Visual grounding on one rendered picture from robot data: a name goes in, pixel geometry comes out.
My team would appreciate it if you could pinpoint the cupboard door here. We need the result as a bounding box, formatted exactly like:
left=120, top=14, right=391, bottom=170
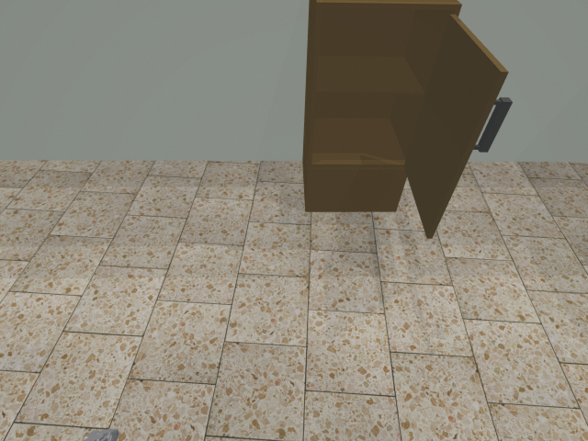
left=404, top=15, right=509, bottom=239

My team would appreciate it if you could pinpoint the handle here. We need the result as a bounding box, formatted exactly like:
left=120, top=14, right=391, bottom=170
left=473, top=97, right=513, bottom=153

